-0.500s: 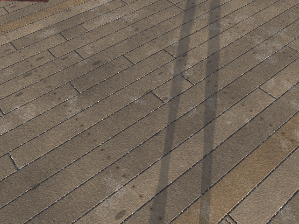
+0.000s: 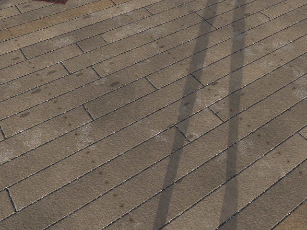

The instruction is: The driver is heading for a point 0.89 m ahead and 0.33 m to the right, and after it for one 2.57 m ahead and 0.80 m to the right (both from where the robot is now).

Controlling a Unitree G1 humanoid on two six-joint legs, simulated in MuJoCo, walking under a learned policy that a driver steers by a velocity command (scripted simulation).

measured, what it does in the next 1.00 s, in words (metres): walks ahead, turning right: right foot, then left foot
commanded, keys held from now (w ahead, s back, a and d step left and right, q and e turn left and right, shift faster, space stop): e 1.00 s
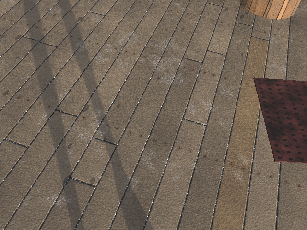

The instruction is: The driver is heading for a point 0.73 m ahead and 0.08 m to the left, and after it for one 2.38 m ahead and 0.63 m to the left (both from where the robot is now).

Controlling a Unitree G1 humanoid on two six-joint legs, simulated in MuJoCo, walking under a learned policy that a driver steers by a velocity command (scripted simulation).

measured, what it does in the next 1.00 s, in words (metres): walks ahead: right foot, then left foot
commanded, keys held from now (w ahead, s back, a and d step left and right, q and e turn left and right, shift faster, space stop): e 0.08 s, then no key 0.02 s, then w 0.28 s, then w+q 0.62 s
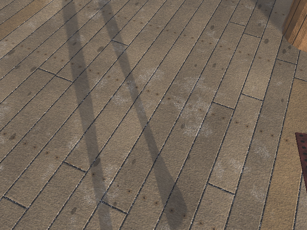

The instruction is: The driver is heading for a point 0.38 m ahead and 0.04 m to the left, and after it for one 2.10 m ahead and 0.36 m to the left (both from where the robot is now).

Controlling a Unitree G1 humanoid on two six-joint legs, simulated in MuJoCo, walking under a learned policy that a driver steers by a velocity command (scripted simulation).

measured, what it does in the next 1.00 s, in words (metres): walks ahead, turning left: right foot, then left foot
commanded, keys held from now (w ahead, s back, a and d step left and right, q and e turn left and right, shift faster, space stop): w+q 0.66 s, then w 0.18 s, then w+e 0.16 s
